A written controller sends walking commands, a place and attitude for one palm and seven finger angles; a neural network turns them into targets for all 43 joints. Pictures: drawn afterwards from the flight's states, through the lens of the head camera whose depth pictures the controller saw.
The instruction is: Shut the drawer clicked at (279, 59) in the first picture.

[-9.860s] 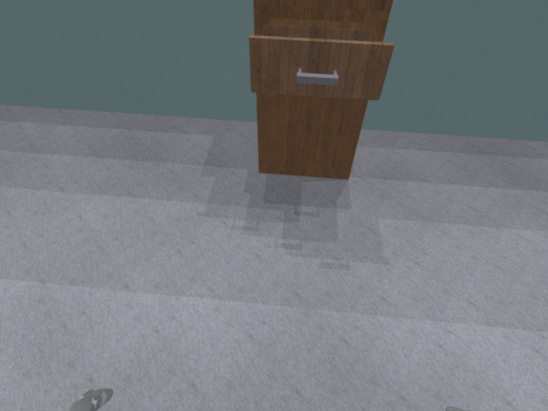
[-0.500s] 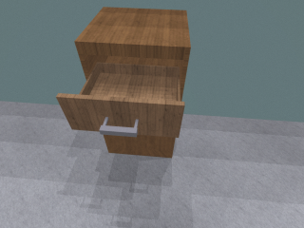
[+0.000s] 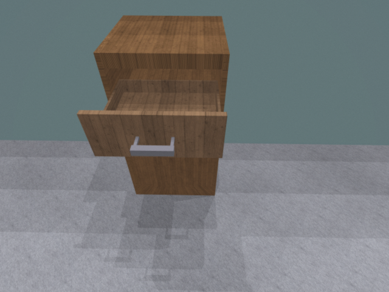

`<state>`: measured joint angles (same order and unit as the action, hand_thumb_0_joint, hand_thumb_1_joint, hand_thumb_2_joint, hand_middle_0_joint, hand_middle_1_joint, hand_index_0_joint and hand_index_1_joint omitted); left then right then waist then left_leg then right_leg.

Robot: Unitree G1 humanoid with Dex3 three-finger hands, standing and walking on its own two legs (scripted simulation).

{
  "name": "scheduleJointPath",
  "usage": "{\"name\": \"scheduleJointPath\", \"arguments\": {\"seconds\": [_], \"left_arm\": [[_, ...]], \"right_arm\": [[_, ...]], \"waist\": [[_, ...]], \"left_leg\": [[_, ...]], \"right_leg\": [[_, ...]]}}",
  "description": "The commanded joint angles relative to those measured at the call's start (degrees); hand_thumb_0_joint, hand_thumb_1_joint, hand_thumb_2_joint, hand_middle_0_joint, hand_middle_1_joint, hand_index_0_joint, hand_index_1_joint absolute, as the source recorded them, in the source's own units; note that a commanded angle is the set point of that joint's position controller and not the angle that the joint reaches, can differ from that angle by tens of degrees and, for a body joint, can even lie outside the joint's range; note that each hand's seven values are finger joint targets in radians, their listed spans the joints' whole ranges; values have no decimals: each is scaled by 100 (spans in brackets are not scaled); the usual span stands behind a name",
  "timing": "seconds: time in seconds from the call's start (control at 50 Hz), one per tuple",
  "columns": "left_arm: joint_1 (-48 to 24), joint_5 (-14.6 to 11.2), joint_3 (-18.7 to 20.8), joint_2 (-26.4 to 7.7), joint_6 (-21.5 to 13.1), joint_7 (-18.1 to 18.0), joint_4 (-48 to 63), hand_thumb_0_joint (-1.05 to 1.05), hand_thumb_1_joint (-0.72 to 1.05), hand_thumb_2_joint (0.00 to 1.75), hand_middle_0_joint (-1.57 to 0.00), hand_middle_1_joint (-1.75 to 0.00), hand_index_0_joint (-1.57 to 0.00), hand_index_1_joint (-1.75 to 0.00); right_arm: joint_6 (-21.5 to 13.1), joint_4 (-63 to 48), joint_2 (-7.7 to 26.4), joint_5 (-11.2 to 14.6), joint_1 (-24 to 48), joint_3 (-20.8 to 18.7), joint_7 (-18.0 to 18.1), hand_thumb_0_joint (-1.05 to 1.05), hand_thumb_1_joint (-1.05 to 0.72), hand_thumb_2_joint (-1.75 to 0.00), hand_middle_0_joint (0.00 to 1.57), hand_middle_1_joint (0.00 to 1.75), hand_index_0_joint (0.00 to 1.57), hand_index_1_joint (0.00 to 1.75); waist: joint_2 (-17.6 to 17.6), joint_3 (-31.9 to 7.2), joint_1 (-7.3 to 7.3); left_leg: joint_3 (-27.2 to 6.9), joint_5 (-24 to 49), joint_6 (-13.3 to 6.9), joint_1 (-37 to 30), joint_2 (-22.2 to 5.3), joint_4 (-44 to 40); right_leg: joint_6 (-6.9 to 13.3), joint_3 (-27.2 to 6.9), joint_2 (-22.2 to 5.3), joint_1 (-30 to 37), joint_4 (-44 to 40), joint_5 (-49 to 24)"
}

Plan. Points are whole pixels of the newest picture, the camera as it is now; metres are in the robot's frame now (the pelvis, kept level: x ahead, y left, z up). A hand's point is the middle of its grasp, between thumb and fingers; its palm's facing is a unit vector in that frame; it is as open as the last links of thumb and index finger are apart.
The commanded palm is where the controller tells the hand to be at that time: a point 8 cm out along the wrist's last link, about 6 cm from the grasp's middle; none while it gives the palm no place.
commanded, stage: come to a stop and stand still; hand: left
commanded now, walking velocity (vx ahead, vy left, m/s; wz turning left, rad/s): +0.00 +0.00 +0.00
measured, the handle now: (153, 145) +0.53 +0.15 -0.02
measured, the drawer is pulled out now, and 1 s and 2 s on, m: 0.28 0.28 0.28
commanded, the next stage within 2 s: look again from close up in 0.76 s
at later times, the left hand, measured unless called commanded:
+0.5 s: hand out of the picture -0.09 +0.17 -0.16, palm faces +0.09 -0.99 -0.13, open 7.3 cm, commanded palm none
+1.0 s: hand out of the picture -0.11 +0.17 -0.16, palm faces +0.13 -0.98 -0.12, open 7.3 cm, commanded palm none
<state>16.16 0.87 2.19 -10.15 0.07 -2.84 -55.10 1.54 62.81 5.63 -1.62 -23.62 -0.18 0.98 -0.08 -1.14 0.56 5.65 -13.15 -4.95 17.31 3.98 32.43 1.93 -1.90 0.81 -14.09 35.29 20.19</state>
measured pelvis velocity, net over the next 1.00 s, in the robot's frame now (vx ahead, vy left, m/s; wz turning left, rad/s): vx -0.06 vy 0.03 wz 0.06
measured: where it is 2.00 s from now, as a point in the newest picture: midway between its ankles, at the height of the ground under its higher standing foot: outside the picture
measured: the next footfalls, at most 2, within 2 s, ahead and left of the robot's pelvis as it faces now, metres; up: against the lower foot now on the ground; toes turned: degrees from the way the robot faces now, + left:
left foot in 1.22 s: -0.02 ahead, +0.10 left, +0.00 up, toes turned +1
right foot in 1.62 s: -0.19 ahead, -0.05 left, +0.00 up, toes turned +0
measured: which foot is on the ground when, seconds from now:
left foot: down 0.00-1.00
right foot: down 0.00-1.00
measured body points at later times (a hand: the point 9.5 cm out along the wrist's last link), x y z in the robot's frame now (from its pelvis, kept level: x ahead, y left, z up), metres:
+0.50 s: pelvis -0.03 +0.03 +0.01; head -0.04 +0.04 +0.46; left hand -0.10 +0.22 -0.15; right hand -0.02 -0.20 -0.14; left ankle +0.05 +0.07 -0.72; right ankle +0.00 -0.10 -0.72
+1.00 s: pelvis -0.06 +0.03 +0.01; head -0.07 +0.04 +0.46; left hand -0.12 +0.22 -0.15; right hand -0.04 -0.19 -0.14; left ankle +0.05 +0.07 -0.72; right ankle +0.00 -0.10 -0.72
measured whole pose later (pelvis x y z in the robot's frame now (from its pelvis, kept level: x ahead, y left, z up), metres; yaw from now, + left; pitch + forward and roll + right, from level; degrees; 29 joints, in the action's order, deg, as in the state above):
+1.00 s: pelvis -0.06 +0.03 +0.01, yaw +3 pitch -3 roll -1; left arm 24.0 1.6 0.4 -5.0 -0.4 -1.9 -60.9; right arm 1.9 63.9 7.8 -0.7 -15.7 -1.2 0.9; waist -0.4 0.9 -0.6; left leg 2.7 -7.8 -5.3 17.1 6.4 20.7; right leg 1.6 -4.3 1.7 -15.6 28.9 17.5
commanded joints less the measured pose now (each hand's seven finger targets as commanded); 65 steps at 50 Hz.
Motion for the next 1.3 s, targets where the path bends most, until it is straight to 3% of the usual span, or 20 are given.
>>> {"name": "scheduleJointPath", "arguments": {"seconds": [0.0,0.04,0.1,0.2,0.32,0.46,0.64,0.72,0.9,0.98,1.04,1.08,1.12,1.14,1.16,1.18,1.2,1.22,1.24,1.28], "left_arm": [[460,-37,-83,-348,-14,-7,78,0,90,90,-20,-30,-20,-30],[240,-60,-104,-263,-121,-16,121,0,90,90,-20,-30,-20,-30],[270,-66,-101,-285,-116,4,156,0,90,90,-20,-30,-20,-30],[760,-3,-76,-210,-20,18,-4,0,90,90,-20,-30,-20,-30],[1436,28,-89,29,-2,28,-322,0,90,90,-20,-30,-20,-30],[1610,61,-125,167,-11,21,-535,0,90,90,-20,-30,-20,-30],[1549,21,-173,129,-131,24,-622,0,90,90,-20,-30,-20,-30],[1488,21,-167,71,-108,31,-614,0,90,90,-20,-30,-20,-30],[1880,55,-91,93,-13,43,-726,0,90,90,-20,-30,-20,-30],[2088,62,-57,110,16,32,-718,0,90,90,-20,-30,-20,-30],[1700,42,-48,-29,3,18,-577,0,90,90,-20,-30,-20,-30],[772,0,25,-223,4,-36,-318,0,90,90,-20,-30,-20,-30],[-455,-6,113,-372,-16,-109,115,0,90,90,-20,-30,-20,-30],[-752,3,110,-365,-44,-107,228,0,90,90,-20,-30,-20,-30],[-614,6,87,-304,-45,-90,228,0,90,90,-20,-30,-20,-30],[-64,-5,35,-213,-3,-57,108,0,90,90,-20,-30,-20,-30],[445,-38,36,-54,62,-38,23,0,90,90,-20,-30,-20,-30],[604,-25,56,6,65,-7,1,0,90,90,-20,-30,-20,-30],[715,-24,73,38,60,17,41,0,90,90,-20,-30,-20,-30],[765,60,95,-85,191,32,-150,0,90,90,-20,-30,-20,-30]], "right_arm": [[-91,-393,472,76,-216,-136,14,0,-90,-90,20,30,20,30],[-69,-316,509,71,-230,-136,25,0,-90,-90,20,30,20,30],[-99,-268,560,69,-203,-121,7,0,-90,-90,20,30,20,30],[-86,-314,804,45,116,-177,5,0,-90,-90,20,30,20,30],[-100,-326,912,98,498,-226,45,0,-90,-90,20,30,20,30],[-50,-281,940,100,643,-239,41,0,-90,-90,20,30,20,30],[-63,-183,816,139,567,-210,53,0,-90,-90,20,30,20,30],[-52,-153,819,132,538,-198,40,0,-90,-90,20,30,20,30],[-82,-175,909,108,740,-218,45,0,-90,-90,20,30,20,30],[-42,-250,890,102,873,-250,31,0,-90,-90,20,30,20,30],[66,-236,675,103,622,-249,28,0,-90,-90,20,30,20,30],[198,-101,517,85,95,-323,35,0,-90,-90,20,30,20,30],[212,53,535,97,-610,-391,27,0,-90,-90,20,30,20,30],[134,106,478,104,-875,-364,18,0,-90,-90,20,30,20,30],[17,58,362,114,-849,-280,13,0,-90,-90,20,30,20,30],[-83,-26,326,104,-552,-190,12,0,-90,-90,20,30,20,30],[-167,-101,474,34,-264,-193,33,0,-90,-90,20,30,20,30],[-216,-256,648,16,-91,-206,72,0,-90,-90,20,30,20,30],[-221,-449,757,18,242,-181,116,0,-90,-90,20,30,20,30],[-274,-480,726,62,711,-119,128,0,-90,-90,20,30,20,30]], "waist": [[-564,779,197],[-961,561,238],[-457,737,214],[367,1027,3],[464,396,-194],[136,822,-138],[-320,575,35],[-107,725,51],[251,610,-249],[21,571,-345],[-696,698,-98],[-1385,532,333],[-1239,445,802],[-1016,508,928],[-609,780,769],[147,1062,403],[1209,1241,118],[1655,1468,-19],[1296,1447,-184],[1037,985,-418]], "left_leg": [[-894,-526,327,-371,-358,-612],[-823,-363,343,-631,-486,-426],[-940,-391,320,-682,-606,-793],[-1638,-1975,173,270,-944,-1892],[-1822,-1968,41,273,-1136,-2306],[-1828,-2191,116,337,-1062,-2381],[-1515,-1260,248,-610,-773,-1861],[-1537,-1432,264,-555,-767,-1879],[-1752,-2211,199,481,-921,-2419],[-1545,-2117,240,651,-783,-2257],[-1111,-1415,414,-200,-271,-1166],[-669,-396,548,-1422,61,1189],[-906,-318,469,-1737,-206,2210],[-902,-371,423,-1763,-343,1856],[-886,-568,391,-1388,-429,621],[-973,-925,373,-790,-459,-883],[-2053,-1814,194,57,-929,-1869],[-2764,-2283,-75,1073,-1499,-2558],[-2633,-2037,-378,1818,-1644,-2753],[-3027,-2580,-323,1681,-1675,-2892]], "right_leg": [[568,-1282,-1082,-914,-1987,951],[469,-1238,-912,-993,-2105,1043],[319,-986,-686,-1125,-1916,988],[88,-527,-216,-692,-1377,961],[-6,-24,-9,114,-653,33],[38,-184,-51,-157,-1011,245],[53,-683,-234,-766,-1678,599],[46,-703,-198,-1016,-1672,899],[35,-272,39,34,-819,298],[83,-331,28,184,-874,400],[232,-1039,-387,-1119,-2055,1737],[515,-1697,-1105,-2580,-3013,2441],[526,-1546,-1336,-3106,-2776,1617],[429,-1303,-1202,-3058,-2466,1245],[342,-1111,-971,-2623,-1939,1024],[258,-932,-599,-2117,-1133,1151],[84,-610,-80,-1686,-129,860],[-60,-147,180,-1123,830,427],[-79,-122,108,-561,1467,242],[-122,-348,-71,-581,2339,-11]]}}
